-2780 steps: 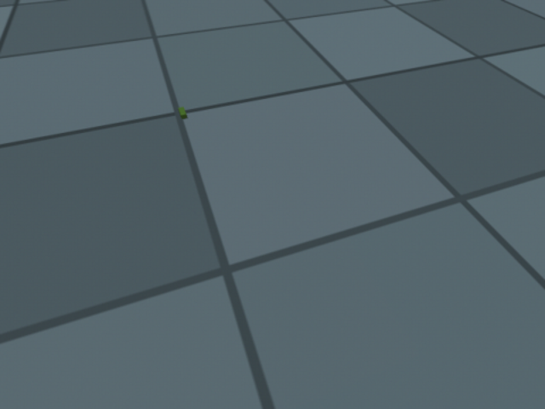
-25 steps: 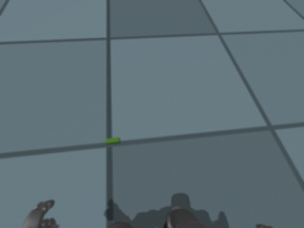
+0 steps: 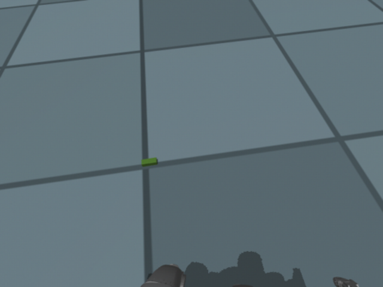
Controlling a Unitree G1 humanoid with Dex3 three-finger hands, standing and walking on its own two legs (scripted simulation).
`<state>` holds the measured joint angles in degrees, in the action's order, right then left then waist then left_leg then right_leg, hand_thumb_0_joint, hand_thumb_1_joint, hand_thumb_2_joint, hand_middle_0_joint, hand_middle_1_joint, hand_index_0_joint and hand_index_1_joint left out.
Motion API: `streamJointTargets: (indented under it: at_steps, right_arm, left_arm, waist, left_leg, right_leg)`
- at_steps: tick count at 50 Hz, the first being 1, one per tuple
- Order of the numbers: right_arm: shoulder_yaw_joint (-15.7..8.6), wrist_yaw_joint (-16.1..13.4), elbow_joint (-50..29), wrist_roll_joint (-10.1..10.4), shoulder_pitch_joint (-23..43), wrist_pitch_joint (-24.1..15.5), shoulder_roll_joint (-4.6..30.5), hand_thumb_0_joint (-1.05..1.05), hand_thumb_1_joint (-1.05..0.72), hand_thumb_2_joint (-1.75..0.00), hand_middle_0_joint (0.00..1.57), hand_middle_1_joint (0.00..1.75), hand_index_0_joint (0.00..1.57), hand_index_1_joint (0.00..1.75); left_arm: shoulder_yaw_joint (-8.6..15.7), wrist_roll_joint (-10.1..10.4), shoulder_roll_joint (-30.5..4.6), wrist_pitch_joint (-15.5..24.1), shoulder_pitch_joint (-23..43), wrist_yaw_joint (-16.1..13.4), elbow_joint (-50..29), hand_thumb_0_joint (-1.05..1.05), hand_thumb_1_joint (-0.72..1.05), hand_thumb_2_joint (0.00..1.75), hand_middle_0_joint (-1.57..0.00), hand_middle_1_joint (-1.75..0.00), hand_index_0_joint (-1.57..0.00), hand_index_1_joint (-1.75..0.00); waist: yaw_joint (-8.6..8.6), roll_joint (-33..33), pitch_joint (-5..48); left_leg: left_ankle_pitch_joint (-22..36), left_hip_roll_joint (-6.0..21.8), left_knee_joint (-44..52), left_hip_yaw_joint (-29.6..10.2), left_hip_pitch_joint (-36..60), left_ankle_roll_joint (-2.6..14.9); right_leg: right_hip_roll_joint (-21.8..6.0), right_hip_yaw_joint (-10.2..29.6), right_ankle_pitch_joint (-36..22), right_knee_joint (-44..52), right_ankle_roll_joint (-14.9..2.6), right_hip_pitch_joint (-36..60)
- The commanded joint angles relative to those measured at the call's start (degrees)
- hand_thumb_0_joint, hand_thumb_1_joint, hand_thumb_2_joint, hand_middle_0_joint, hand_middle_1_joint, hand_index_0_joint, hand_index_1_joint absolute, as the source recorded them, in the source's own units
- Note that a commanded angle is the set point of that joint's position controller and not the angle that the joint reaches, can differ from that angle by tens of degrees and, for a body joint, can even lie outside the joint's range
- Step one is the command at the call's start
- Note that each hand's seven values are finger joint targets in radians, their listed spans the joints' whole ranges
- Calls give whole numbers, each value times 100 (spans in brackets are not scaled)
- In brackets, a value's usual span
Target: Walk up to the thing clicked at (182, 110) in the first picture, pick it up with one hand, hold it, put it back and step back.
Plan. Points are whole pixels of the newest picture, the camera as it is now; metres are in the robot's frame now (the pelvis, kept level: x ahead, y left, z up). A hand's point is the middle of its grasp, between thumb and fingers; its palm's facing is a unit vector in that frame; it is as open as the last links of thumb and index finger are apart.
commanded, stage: step back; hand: left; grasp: from above
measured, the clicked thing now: (149, 162) +0.84 +0.32 -0.75
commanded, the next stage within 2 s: stand in 1.64 s
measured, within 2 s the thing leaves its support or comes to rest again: neither
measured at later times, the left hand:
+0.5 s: hand out of the picture -0.11 +0.26 -0.15, palm faces -0.02 -0.90 -0.43, open 7.3 cm
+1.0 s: hand out of the picture -0.21 +0.28 -0.14, palm faces +0.04 -0.91 -0.40, open 7.3 cm
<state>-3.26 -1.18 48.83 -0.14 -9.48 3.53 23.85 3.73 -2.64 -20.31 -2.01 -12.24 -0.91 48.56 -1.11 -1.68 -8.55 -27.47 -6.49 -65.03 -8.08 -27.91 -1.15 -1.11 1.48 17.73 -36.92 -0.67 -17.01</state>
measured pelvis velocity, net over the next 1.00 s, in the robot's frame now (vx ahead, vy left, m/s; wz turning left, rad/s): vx -0.24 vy -0.01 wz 0.06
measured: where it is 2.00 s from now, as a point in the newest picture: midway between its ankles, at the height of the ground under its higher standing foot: outside the picture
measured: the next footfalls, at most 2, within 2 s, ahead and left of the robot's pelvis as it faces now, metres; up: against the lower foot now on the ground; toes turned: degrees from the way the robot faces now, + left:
left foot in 0.14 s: -0.03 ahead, +0.13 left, +0.00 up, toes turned +1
right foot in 0.46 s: -0.16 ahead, -0.12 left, +0.00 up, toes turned +2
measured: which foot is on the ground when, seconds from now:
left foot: up 0.00-0.12, down 0.14-0.48, up 0.50-0.76, down 0.78-1.00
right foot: down 0.00-0.16, up 0.18-0.44, down 0.46-1.00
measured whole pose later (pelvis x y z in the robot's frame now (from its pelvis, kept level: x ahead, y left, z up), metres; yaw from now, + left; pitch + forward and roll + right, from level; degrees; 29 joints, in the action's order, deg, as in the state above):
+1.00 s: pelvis -0.24 -0.01 +0.00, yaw +3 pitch -3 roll +1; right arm -3.2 1.4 56.3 -2.9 -14.4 -0.1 20.3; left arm 4.1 -1.6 -24.3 0.3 -14.0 1.3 56.9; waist 0.8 1.7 -3.1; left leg -18.7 0.8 -33.0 -0.9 -12.1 -0.6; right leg -0.9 -0.2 23.9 -39.6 -0.9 -18.3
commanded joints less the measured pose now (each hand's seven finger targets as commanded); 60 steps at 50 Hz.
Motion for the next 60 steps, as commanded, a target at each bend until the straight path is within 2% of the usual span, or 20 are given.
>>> streamJointTargets:
  at_steps: [1, 6, 8, 9, 12, 22, 23, 24, 25, 28, 34, 38, 39, 40, 41, 44, 50, 51, 53, 60]
  right_arm:
    - [-209, -45, -524, -68, 220, -179, 856, 0, -90, -90, 20, 30, 20, 30]
    - [-328, 17, -199, -142, -587, -204, 902, 0, -90, -90, 20, 30, 20, 30]
    - [-500, 99, -383, -167, -92, -165, 1877, 0, -90, -90, 20, 30, 20, 30]
    - [-553, 111, -444, -220, -76, -192, 2007, 0, -90, -90, 20, 30, 20, 30]
    - [-321, 12, -491, -248, 532, -216, 1352, 0, -90, -90, 20, 30, 20, 30]
    - [-289, 94, -466, -125, 326, 45, 1179, 0, -90, -90, 20, 30, 20, 30]
    - [-174, 112, -470, -80, 193, 16, 789, 0, -90, -90, 20, 30, 20, 30]
    - [-201, 30, -625, -73, 612, 11, 747, 0, -90, -90, 20, 30, 20, 30]
    - [-340, -3, -608, -87, 654, 54, 1059, 0, -90, -90, 20, 30, 20, 30]
    - [-304, 51, -189, -21, 21, -30, 1023, 0, -90, -90, 20, 30, 20, 30]
    - [-290, 176, -158, -207, 259, -213, 985, 0, -90, -90, 20, 30, 20, 30]
    - [-364, 208, 387, -169, -502, -375, 882, 0, -90, -90, 20, 30, 20, 30]
    - [-438, 183, 499, -213, -692, -422, 994, 0, -90, -90, 20, 30, 20, 30]
    - [-502, 149, 451, -284, -797, -478, 1383, 0, -90, -90, 20, 30, 20, 30]
    - [-523, 149, 331, -274, -536, -489, 1812, 0, -90, -90, 20, 30, 20, 30]
    - [-326, 109, 205, -264, 171, -611, 1247, 0, -90, -90, 20, 30, 20, 30]
    - [-319, 177, 190, -215, 211, -425, 1115, 0, -90, -90, 20, 30, 20, 30]
    - [-244, 159, 218, -185, 61, -398, 854, 0, -90, -90, 20, 30, 20, 30]
    - [-225, 80, 113, -190, 168, -401, 757, 0, -90, -90, 20, 30, 20, 30]
    - [-219, 135, 455, -151, -292, -511, 716, 0, -90, -90, 20, 30, 20, 30]
  left_arm:
    - [459, 13, -1551, 135, 82, -193, -628, 0, 90, 90, -20, -30, -20, -30]
    - [336, 159, -1576, 2, 431, -150, -758, 0, 90, 90, -20, -30, -20, -30]
    - [249, 231, -1303, 8, 545, -171, -863, 0, 90, 90, -20, -30, -20, -30]
    - [380, 151, -1481, -4, 899, -227, -819, 0, 90, 90, -20, -30, -20, -30]
    - [367, 275, -1350, -45, 258, -178, -408, 0, 90, 90, -20, -30, -20, -30]
    - [315, 60, -1274, 268, -532, -108, 142, 0, 90, 90, -20, -30, -20, -30]
    - [432, -24, -1633, 312, -473, -108, 102, 0, 90, 90, -20, -30, -20, -30]
    - [596, -30, -2354, 273, -170, -99, -54, 0, 90, 90, -20, -30, -20, -30]
    - [615, -3, -2480, 310, 222, -133, -222, 0, 90, 90, -20, -30, -20, -30]
    - [431, 9, -1668, 347, 874, -169, -275, 0, 90, 90, -20, -30, -20, -30]
    - [541, -68, -1803, 386, 94, -53, -77, 0, 90, 90, -20, -30, -20, -30]
    - [384, -5, -1768, 258, 296, 50, -44, 0, 90, 90, -20, -30, -20, -30]
    - [265, -13, -1439, 238, 186, 65, -60, 0, 90, 90, -20, -30, -20, -30]
    - [130, 89, -1028, 262, 328, 93, -165, 0, 90, 90, -20, -30, -20, -30]
    - [274, 108, -1431, 269, 775, 61, -114, 0, 90, 90, -20, -30, -20, -30]
    - [241, 171, -1361, 364, 302, 153, 157, 0, 90, 90, -20, -30, -20, -30]
    - [297, 82, -1248, 465, -194, 147, 540, 0, 90, 90, -20, -30, -20, -30]
    - [349, 45, -1332, 497, -363, 103, 591, 0, 90, 90, -20, -30, -20, -30]
    - [528, -3, -2177, 580, -466, 58, 532, 0, 90, 90, -20, -30, -20, -30]
    - [320, 92, -1601, 641, 236, 39, 281, 0, 90, 90, -20, -30, -20, -30]
  waist:
    - [-285, 1159, 901]
    - [142, 948, 1300]
    - [158, -1324, 1186]
    - [452, -1231, 1001]
    - [-111, -396, 852]
    - [-100, -639, 1399]
    - [-49, 411, 1115]
    - [-351, 1629, 883]
    - [-259, 1411, 400]
    - [285, 471, 445]
    - [-362, 1205, 538]
    - [92, 1030, 591]
    - [214, 323, 679]
    - [335, -989, 725]
    - [456, -837, 305]
    - [62, -354, 316]
    - [-110, -729, 450]
    - [-201, -292, 536]
    - [-368, 1045, 388]
    - [13, 881, 685]
  left_leg:
    - [-369, 312, 1273, 253, -180, -34]
    - [1460, 521, 4058, 719, 1587, 248]
    - [2292, 2589, 4547, -1955, 1485, 1506]
    - [2432, 2952, 4766, -2501, 682, 2020]
    - [3120, 2122, 4215, -794, 798, 1491]
    - [1814, 1607, 3106, -209, 1103, 901]
    - [478, 893, 2299, -57, -136, 517]
    - [-643, 204, 1169, 40, -282, 173]
    - [-648, 485, 28, -599, 23, 28]
    - [277, 86, -472, -310, -36, 0]
    - [-248, 576, 1826, 311, -113, -74]
    - [515, 418, 4015, 1046, 2125, 227]
    - [381, 566, 4355, 558, 2800, 309]
    - [-1505, 1918, 5151, -1887, 2903, 789]
    - [-2933, 2693, 5590, -2859, 1401, 1445]
    - [-871, 2003, 5008, -1254, 1508, 1124]
    - [-677, 1505, 4115, -147, 315, 752]
    - [-624, 1287, 3460, 71, -12, 598]
    - [-771, 519, 1149, 363, -699, 210]
    - [212, 902, 2280, 656, 755, 119]
  right_leg:
    - [-1402, 1166, -2981, 702, -1129, 1343]
    - [-1127, 880, -2276, -1, -631, 547]
    - [386, -377, 1321, -1627, -7, -917]
    - [416, 413, 2145, -2844, 35, -658]
    - [644, 830, 1316, -3818, -78, -818]
    - [257, -118, -196, 1561, -42, 1106]
    - [-534, 1412, 410, 1737, -247, 1416]
    - [-2141, 3012, 542, 2169, -1280, 14]
    - [-2634, 3602, 715, 2423, -1735, -1100]
    - [-1346, 1276, -508, 1476, -1040, -454]
    - [-1386, 1609, 2561, 1789, -963, 665]
    - [-1029, 870, 2160, 1390, -682, -608]
    - [-678, 446, 2112, 663, -498, -1172]
    - [-24, -76, 1744, -549, -2, -2139]
    - [-73, 117, 1569, -1315, 17, -1839]
    - [-175, 208, 752, -1150, -22, -1193]
    - [316, -470, 85, 905, -65, 1064]
    - [226, -58, 208, 1202, -111, 1585]
    - [-2001, 3358, 2669, 2528, -1145, 902]
    - [-1330, 1077, -1419, 1488, -937, 321]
